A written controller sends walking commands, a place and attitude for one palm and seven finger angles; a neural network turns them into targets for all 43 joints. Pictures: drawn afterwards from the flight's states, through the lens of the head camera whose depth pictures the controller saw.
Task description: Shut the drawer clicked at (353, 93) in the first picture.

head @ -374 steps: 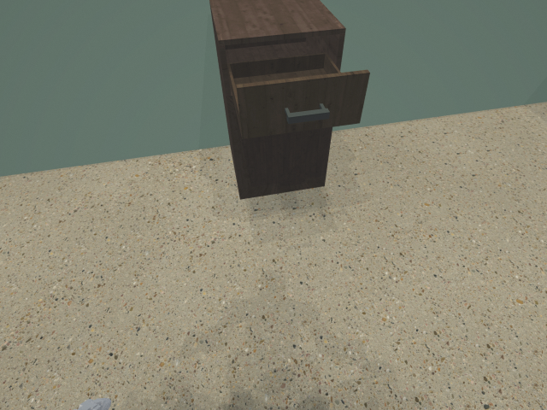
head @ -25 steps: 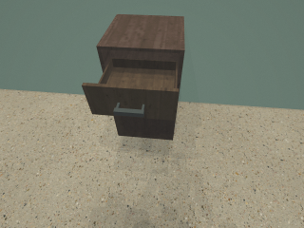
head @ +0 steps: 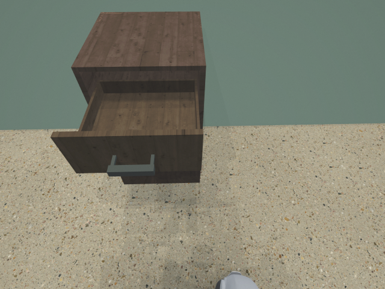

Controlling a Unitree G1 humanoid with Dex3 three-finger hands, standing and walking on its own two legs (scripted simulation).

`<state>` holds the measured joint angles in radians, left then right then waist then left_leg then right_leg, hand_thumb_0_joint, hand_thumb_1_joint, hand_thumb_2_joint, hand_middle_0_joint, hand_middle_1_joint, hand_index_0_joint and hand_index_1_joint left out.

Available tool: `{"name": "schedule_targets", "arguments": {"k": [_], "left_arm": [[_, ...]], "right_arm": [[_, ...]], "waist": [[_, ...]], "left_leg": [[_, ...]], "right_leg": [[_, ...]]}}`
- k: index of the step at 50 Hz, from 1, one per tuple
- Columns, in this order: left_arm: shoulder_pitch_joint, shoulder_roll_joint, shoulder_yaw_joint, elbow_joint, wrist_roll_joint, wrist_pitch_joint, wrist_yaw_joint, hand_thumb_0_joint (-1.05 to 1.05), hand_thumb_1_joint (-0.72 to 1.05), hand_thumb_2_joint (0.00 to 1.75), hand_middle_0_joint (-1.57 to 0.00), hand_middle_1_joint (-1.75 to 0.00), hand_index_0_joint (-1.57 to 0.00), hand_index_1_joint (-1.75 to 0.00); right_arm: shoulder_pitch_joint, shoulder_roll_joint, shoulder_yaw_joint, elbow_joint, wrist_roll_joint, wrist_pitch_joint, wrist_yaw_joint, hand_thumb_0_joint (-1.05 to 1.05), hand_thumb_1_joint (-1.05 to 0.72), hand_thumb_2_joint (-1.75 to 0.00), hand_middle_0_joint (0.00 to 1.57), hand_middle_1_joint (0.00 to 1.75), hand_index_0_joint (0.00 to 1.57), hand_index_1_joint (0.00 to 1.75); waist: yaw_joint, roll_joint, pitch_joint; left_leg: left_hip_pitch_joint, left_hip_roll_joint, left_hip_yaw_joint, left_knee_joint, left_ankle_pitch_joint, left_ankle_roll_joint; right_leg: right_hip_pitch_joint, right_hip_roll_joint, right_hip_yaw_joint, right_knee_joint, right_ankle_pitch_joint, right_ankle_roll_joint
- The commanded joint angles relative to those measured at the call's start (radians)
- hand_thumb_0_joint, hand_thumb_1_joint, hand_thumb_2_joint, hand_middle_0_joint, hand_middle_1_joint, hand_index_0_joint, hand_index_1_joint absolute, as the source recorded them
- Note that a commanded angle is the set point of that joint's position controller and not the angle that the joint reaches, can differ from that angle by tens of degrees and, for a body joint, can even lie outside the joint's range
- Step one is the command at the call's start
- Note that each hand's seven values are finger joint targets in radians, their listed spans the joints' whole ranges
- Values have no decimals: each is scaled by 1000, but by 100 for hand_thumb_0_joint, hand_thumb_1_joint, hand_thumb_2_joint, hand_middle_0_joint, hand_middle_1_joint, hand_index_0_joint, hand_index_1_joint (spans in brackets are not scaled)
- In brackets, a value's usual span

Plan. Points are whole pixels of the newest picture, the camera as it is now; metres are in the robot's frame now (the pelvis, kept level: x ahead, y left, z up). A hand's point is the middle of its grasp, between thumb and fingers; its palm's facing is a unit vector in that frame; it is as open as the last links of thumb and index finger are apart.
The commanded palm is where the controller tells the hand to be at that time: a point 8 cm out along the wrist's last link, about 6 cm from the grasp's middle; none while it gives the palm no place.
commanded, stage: take the last steps up to it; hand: left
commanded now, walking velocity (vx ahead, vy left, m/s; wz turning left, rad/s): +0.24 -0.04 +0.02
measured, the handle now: (132, 164) +0.45 +0.18 -0.08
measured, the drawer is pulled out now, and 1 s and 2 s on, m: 0.29 0.29 0.29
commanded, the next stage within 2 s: come to a stop and stand still in 0.28 s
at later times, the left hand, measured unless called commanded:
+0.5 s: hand out of the picture +0.14 +0.14 -0.18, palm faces +0.11 -0.98 -0.15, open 7.3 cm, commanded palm none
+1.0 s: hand (140, 283) +0.17 +0.13 -0.16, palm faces +0.04 -0.96 -0.28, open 7.4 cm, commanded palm none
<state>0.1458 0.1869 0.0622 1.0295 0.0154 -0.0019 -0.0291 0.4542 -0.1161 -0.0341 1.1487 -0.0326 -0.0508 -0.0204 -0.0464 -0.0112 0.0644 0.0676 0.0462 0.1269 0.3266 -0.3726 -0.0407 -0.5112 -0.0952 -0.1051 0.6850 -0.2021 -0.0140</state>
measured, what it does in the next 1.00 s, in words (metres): walks ahead: right foot, then left foot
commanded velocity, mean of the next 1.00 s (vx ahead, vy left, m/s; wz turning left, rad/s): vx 0.01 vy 0.01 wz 0.02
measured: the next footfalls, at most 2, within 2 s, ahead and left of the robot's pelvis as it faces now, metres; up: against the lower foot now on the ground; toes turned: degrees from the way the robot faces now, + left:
right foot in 0.04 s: +0.17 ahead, -0.15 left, +0.00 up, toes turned -2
left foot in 0.48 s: +0.19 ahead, +0.06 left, +0.00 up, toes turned +4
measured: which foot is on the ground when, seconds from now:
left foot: down 0.00-0.04, up 0.06-0.46, down 0.48-1.00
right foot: up 0.00-0.02, down 0.04-1.00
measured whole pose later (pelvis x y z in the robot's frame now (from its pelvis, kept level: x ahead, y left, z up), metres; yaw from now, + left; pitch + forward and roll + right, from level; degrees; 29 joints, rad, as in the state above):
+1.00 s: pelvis +0.14 -0.06 +0.00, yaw +1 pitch -3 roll +1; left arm 0.30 0.17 0.00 1.01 0.02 -0.02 0.04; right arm 0.24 -0.22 -0.04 1.00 -0.02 0.05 0.01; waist -0.01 0.04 0.02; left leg -0.30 0.02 0.04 0.66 -0.37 -0.01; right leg -0.20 -0.01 -0.07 0.59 -0.35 -0.05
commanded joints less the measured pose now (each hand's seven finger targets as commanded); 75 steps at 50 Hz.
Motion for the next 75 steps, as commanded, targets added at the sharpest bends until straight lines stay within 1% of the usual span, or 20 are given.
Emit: {"name": "schedule_targets", "arguments": {"k": [1,2,3,5,10,18,21,24,27,31,37,39,40,41,42,43,50,57,61,75], "left_arm": [[286,116,32,36,11,-50,12,0,90,90,-20,-30,-20,-30],[403,217,61,65,13,-61,25,0,90,90,-20,-30,-20,-30],[420,266,59,64,-8,-55,28,0,90,90,-20,-30,-20,-30],[208,187,42,8,-6,-47,37,0,90,90,-20,-30,-20,-30],[89,70,3,-15,5,-62,47,0,90,90,-20,-30,-20,-30],[176,100,8,25,6,-65,43,0,90,90,-20,-30,-20,-30],[167,73,-5,47,-2,-53,49,0,90,90,-20,-30,-20,-30],[234,4,-34,66,-7,-35,67,0,90,90,-20,-30,-20,-30],[252,38,-36,84,-9,-5,74,0,90,90,-20,-30,-20,-30],[250,62,-20,62,-3,15,73,0,90,90,-20,-30,-20,-30],[260,17,-3,25,4,34,76,0,90,90,-20,-30,-20,-30],[278,4,-9,28,5,28,75,0,90,90,-20,-30,-20,-30],[313,52,-31,25,4,9,94,0,90,90,-20,-30,-20,-30],[286,98,-20,-6,15,-7,91,0,90,90,-20,-30,-20,-30],[218,117,-31,-38,10,-24,89,0,90,90,-20,-30,-20,-30],[157,129,-42,-63,9,-31,84,0,90,90,-20,-30,-20,-30],[150,190,-14,-100,12,-32,82,0,90,90,-20,-30,-20,-30],[124,141,-23,-116,0,0,80,0,90,90,-20,-30,-20,-30],[135,135,-27,-101,2,-5,73,0,90,90,-20,-30,-20,-30],[209,76,-56,-18,-2,-25,73,0,90,90,-20,-30,-20,-30]], "right_arm": [[12,-156,-37,-33,13,-18,-4,0,-90,-90,20,30,20,30],[54,-92,-25,-52,28,-23,4,0,-90,-90,20,30,20,30],[21,-102,-22,-78,37,-13,-2,0,-90,-90,20,30,20,30],[-74,-99,-35,-95,23,2,4,0,-90,-90,20,30,20,30],[-9,-52,-22,-69,4,37,11,0,-90,-90,20,30,20,30],[-191,-51,-16,-125,12,15,22,0,-90,-90,20,30,20,30],[-183,-50,-2,-99,16,7,9,0,-90,-90,20,30,20,30],[-146,-142,-1,-75,16,1,-10,0,-90,-90,20,30,20,30],[-213,-144,4,-78,33,20,-32,0,-90,-90,20,30,20,30],[-212,-175,-23,-99,32,43,-43,0,-90,-90,20,30,20,30],[-275,-194,-50,-140,14,61,-37,0,-90,-90,20,30,20,30],[-296,-186,-49,-142,12,61,-26,0,-90,-90,20,30,20,30],[-319,-259,-62,-194,37,43,-23,0,-90,-90,20,30,20,30],[-301,-220,-42,-217,36,50,-14,0,-90,-90,20,30,20,30],[-214,-103,-19,-230,29,53,5,0,-90,-90,20,30,20,30],[-220,-112,-16,-223,18,64,16,0,-90,-90,20,30,20,30],[-202,-140,-3,-226,14,69,29,0,-90,-90,20,30,20,30],[-131,-165,12,-189,11,56,17,0,-90,-90,20,30,20,30],[-113,-162,14,-188,12,55,13,0,-90,-90,20,30,20,30],[-88,-139,30,-105,24,26,1,0,-90,-90,20,30,20,30]], "waist": [[158,7,-102],[189,-234,-227],[174,-226,-252],[119,-127,-82],[9,-102,-40],[69,-87,-33],[47,-70,-34],[59,82,-95],[70,214,-42],[57,149,-59],[67,120,-156],[81,125,-158],[86,24,-192],[83,-38,-150],[19,-263,-177],[20,-213,-150],[40,-120,36],[57,101,51],[53,-25,35],[51,1,-31]], "left_leg": [[-311,140,-32,365,523,105],[-530,14,33,689,92,61],[-577,-18,-64,927,-225,64],[-635,64,-142,1028,-90,76],[-495,88,-92,768,54,30],[-471,44,-49,385,69,15],[-297,19,-53,169,208,8],[-117,184,-169,113,825,82],[-180,203,-198,46,886,123],[-124,234,-217,46,952,157],[-158,284,-225,48,813,247],[-224,249,-196,47,631,212],[-157,238,-200,311,754,142],[-247,117,-134,346,518,84],[-363,4,-65,315,74,35],[-339,-17,-69,334,-10,21],[-408,-27,-75,306,-7,32],[-359,44,-182,67,142,78],[-377,27,-160,69,83,73],[-252,57,-160,68,290,87]], "right_leg": [[553,39,9,-163,68,-46],[757,-237,362,-252,138,-139],[676,-369,559,-389,133,-224],[385,-319,501,-487,-258,-208],[180,-175,145,-497,29,-143],[337,-185,157,-473,138,-175],[310,-128,111,-374,266,-123],[285,-10,56,-273,104,-4],[330,3,42,-256,-14,22],[269,13,48,-140,-85,14],[171,44,101,162,-310,23],[248,37,78,30,-230,22],[178,-3,178,-263,-83,17],[293,-33,169,-379,220,15],[337,-157,306,-353,296,-43],[289,-174,289,-351,122,-97],[262,-170,314,-373,-1,-143],[225,-24,163,-267,-156,-45],[253,-40,191,-328,-207,-54],[299,-12,152,-315,53,-31]]}}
